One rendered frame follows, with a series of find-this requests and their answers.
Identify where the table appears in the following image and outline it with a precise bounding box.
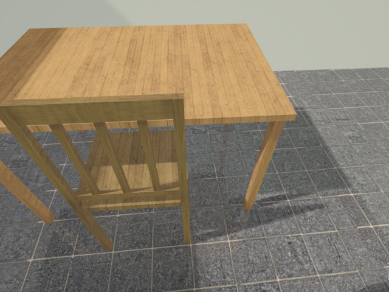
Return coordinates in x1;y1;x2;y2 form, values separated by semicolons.
0;23;297;223

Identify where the chair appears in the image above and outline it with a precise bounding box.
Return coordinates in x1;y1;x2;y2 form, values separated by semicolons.
0;93;191;251

